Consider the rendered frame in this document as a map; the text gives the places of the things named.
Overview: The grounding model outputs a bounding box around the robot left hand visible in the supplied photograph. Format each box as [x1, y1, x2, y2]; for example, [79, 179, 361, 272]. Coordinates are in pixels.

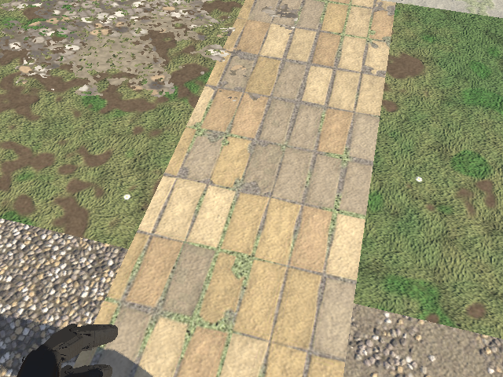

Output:
[17, 324, 118, 377]

